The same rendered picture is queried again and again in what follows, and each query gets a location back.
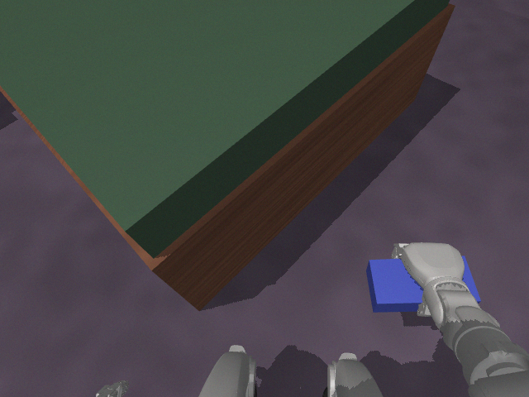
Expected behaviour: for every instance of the left robot hand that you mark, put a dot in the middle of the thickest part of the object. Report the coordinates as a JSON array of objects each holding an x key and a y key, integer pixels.
[{"x": 116, "y": 390}]

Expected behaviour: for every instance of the bed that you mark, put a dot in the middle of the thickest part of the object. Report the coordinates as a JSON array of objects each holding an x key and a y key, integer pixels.
[{"x": 202, "y": 128}]

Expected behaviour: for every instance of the right robot hand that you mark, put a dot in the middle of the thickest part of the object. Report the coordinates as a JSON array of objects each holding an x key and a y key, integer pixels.
[{"x": 427, "y": 261}]

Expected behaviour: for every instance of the right robot arm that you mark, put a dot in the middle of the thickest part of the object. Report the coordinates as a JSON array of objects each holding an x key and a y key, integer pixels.
[{"x": 492, "y": 365}]

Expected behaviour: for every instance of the carton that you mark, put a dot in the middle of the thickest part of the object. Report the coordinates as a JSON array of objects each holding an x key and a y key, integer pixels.
[{"x": 392, "y": 289}]

